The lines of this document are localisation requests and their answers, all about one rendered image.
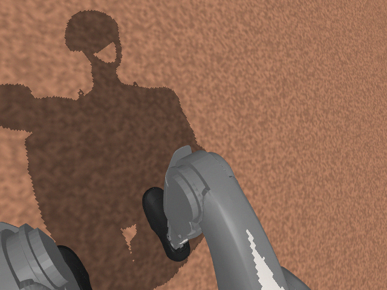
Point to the right robot foot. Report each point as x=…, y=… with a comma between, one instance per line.
x=153, y=207

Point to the right robot hand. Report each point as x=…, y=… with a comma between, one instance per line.
x=293, y=282

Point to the left robot foot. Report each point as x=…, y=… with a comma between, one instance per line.
x=76, y=266

